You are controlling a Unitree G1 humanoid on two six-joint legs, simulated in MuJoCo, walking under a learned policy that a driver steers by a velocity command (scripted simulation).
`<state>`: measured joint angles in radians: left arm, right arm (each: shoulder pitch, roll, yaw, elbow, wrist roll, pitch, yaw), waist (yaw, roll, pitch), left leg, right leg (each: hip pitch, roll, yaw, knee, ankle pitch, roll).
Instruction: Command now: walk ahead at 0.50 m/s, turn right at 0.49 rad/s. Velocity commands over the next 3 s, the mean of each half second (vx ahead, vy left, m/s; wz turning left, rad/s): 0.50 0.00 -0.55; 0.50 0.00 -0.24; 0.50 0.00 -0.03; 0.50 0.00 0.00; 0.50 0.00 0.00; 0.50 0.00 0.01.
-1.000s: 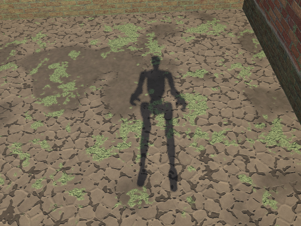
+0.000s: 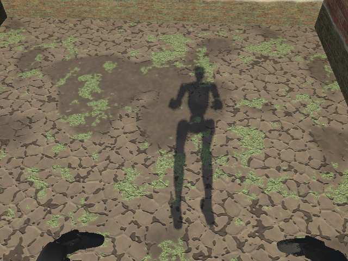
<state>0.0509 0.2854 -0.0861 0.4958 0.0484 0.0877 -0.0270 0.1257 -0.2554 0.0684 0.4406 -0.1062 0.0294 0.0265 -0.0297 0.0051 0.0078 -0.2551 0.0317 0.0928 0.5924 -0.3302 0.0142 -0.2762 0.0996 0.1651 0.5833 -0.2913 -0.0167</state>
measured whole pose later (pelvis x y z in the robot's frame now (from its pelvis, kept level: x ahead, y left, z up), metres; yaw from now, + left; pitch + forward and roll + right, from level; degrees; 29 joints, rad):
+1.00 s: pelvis +0.00 +0.04 +0.00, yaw -14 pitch -2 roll +1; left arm 0.24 0.21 -0.08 0.45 0.03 0.07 0.00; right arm 0.07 -0.20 0.07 0.53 -0.08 0.04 0.00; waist 0.04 0.01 0.01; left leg -0.17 0.05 0.33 0.59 -0.39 0.06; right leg -0.31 0.12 0.33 0.64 -0.29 0.05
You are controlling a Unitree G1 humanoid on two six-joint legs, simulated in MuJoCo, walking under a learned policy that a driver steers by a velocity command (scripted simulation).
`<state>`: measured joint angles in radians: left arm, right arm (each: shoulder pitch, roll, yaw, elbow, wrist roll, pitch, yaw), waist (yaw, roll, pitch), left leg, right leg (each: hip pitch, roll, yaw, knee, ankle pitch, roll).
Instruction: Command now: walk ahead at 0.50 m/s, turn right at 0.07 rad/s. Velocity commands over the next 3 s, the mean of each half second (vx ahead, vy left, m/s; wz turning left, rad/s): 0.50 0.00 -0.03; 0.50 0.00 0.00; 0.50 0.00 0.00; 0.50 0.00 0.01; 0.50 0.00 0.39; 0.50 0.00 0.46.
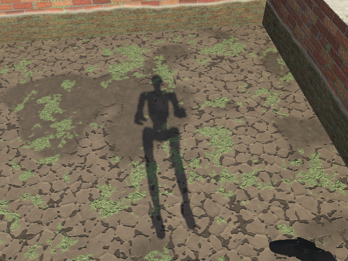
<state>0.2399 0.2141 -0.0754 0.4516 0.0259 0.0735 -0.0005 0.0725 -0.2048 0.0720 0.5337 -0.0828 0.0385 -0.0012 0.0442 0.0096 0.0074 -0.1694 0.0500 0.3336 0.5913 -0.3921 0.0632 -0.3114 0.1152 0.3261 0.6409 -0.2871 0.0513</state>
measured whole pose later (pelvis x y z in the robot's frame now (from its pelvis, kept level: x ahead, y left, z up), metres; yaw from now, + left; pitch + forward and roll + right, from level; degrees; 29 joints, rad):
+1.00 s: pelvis +0.01 +0.03 +0.00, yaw -5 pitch -2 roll +0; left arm 0.09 0.24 -0.12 0.47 0.04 0.05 0.00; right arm 0.19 -0.25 0.09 0.56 -0.08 0.08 0.01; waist -0.03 -0.01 0.02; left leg -0.13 0.05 0.43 0.58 -0.42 0.09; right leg -0.34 0.01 0.10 0.64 -0.27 0.03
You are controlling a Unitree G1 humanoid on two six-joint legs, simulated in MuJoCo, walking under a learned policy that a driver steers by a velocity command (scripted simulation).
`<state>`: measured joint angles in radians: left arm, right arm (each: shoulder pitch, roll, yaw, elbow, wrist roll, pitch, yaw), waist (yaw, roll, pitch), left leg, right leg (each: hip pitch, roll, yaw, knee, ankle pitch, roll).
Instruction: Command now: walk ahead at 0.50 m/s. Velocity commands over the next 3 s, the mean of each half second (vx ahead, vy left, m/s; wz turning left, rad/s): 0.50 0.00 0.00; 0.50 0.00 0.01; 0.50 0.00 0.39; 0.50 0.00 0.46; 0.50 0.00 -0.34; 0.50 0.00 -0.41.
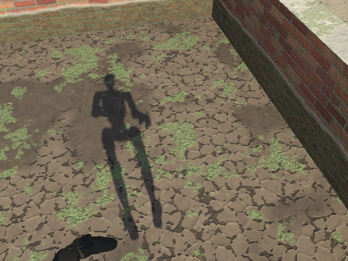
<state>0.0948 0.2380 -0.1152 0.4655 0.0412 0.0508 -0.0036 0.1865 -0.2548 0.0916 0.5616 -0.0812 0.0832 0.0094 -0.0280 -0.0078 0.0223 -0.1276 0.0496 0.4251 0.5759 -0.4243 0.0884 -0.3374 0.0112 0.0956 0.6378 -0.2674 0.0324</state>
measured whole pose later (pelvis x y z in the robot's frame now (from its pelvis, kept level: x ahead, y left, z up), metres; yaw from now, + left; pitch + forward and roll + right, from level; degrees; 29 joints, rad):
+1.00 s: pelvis +0.00 +0.00 +0.00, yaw -1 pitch -2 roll +0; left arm 0.08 0.24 -0.11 0.47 0.04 0.05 -0.01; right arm 0.16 -0.26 0.10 0.56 -0.07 0.07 0.00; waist -0.02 -0.01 0.01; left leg -0.13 0.06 0.43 0.58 -0.43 0.08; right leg -0.34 -0.01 0.03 0.64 -0.26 0.02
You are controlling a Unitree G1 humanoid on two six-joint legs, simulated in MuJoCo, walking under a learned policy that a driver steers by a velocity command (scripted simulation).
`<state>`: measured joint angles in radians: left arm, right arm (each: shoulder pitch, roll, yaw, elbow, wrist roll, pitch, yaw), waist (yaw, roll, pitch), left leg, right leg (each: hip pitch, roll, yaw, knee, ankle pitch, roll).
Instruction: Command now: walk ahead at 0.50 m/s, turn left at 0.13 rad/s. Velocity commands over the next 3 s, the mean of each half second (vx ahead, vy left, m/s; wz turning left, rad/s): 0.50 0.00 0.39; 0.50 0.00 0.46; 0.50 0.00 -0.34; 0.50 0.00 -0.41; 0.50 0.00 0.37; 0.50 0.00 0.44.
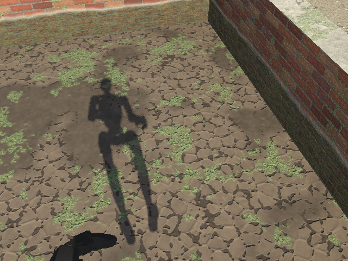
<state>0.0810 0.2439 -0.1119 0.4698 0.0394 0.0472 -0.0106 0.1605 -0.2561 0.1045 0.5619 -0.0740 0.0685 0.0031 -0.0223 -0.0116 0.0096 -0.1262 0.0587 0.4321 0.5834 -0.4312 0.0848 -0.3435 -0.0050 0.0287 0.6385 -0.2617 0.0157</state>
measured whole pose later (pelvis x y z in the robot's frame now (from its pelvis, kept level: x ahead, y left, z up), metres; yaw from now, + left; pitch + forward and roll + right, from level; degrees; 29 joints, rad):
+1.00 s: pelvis +0.01 -0.02 +0.01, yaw +26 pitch +1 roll -2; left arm 0.11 0.25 -0.11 0.51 0.07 0.01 0.01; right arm 0.14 -0.23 0.10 0.45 -0.06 0.07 0.03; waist -0.01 0.00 -0.05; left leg -0.29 -0.06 -0.02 0.62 -0.35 0.07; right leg -0.26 -0.11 -0.25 0.56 -0.31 0.03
